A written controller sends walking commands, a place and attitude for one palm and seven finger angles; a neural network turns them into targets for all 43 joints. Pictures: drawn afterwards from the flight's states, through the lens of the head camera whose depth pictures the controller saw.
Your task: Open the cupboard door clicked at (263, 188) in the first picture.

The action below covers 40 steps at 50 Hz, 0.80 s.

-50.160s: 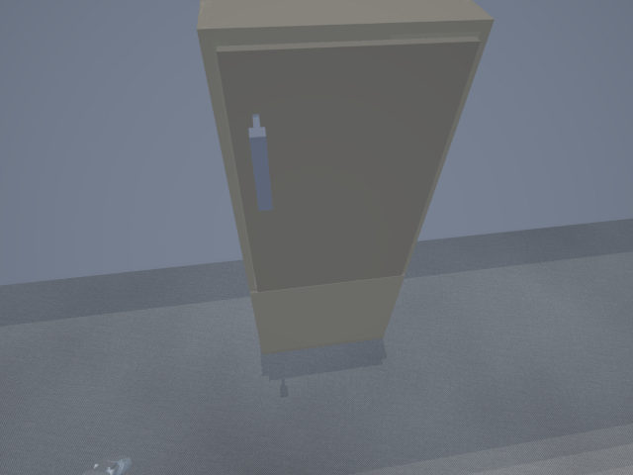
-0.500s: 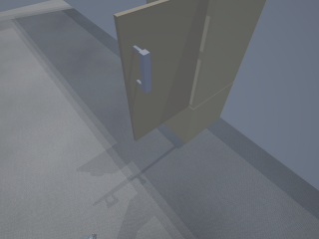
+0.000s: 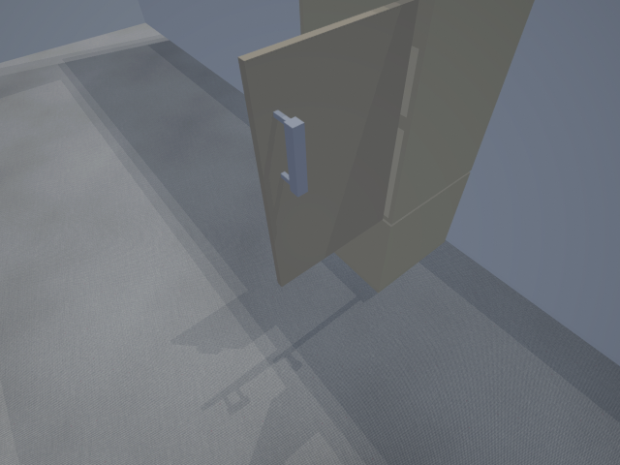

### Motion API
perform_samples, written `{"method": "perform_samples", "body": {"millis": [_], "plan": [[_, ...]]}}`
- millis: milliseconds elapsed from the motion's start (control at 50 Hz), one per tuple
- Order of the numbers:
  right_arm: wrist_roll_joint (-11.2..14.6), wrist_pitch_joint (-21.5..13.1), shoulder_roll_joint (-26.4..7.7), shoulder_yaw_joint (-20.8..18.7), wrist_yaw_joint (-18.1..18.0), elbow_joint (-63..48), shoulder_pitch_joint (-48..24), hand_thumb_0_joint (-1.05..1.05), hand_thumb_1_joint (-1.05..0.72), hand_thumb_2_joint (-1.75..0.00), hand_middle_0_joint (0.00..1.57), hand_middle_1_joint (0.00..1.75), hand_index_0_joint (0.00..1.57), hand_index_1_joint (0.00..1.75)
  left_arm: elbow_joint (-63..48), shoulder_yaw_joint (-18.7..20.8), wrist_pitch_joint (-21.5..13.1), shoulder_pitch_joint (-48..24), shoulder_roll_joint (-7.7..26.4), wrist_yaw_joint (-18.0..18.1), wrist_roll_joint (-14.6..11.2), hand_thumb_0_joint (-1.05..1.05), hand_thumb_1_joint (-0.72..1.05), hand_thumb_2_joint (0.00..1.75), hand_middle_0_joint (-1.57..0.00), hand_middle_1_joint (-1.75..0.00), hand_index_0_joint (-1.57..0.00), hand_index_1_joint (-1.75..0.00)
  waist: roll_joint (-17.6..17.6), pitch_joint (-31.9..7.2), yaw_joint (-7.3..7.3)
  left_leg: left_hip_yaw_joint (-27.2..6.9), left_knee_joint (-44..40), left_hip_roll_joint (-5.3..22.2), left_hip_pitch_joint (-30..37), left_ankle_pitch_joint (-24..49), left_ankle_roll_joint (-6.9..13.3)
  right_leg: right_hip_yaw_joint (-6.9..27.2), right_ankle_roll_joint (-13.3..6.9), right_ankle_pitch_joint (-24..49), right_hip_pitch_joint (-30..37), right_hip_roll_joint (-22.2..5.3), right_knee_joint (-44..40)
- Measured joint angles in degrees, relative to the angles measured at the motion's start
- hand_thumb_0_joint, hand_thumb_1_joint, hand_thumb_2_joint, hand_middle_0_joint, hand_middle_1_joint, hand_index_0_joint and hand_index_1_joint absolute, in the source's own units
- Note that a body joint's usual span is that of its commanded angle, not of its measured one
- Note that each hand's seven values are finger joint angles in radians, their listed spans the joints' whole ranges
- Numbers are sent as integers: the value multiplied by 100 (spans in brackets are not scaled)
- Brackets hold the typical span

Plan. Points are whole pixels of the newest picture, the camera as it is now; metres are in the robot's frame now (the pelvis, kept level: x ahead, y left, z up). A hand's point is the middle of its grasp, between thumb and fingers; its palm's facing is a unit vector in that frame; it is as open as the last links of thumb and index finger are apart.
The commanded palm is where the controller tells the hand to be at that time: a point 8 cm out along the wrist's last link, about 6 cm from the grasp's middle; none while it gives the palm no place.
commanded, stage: let the arm hang, fingers relaxed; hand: left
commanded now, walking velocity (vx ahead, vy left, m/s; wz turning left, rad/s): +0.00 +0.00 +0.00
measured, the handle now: (289, 154) +0.60 +0.08 +0.07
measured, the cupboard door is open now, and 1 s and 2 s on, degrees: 90 90 90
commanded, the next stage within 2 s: look to check the result in 0.32 s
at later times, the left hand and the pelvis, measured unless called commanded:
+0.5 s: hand out of the picture +0.08 +0.22 -0.16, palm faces +0.01 -0.96 -0.28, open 7.4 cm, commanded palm none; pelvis +0.02 +0.00 +0.00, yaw +0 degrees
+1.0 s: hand out of the picture +0.11 +0.23 -0.15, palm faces -0.01 -0.95 -0.32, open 7.4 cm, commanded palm none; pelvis +0.04 -0.01 +0.01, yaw +0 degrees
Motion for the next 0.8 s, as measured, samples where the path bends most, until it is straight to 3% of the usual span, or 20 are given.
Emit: {"method": "perform_samples", "body": {"millis": [280, 800], "plan": [[15, -71, -144, 11, -23, 102, -304, 0, -90, -89, 20, 30, 20, 30, 5, -76, -99, -386, -150, -31, -4, 1, 90, 90, -21, -30, -20, -30, -155, 18, -46, 18, -290, -25, 252, 64, -7, 20, 19, -6, 186, -16, -153], [33, -57, -410, 15, -13, 100, -651, 0, -90, -89, 20, 30, 20, 30, 110, -65, -135, -415, 180, -23, -13, 1, 90, 90, -21, -30, -20, -30, -102, 79, -2, 8, -575, 46, 487, 43, -58, 11, -9, -20, 425, 72, -453]]}}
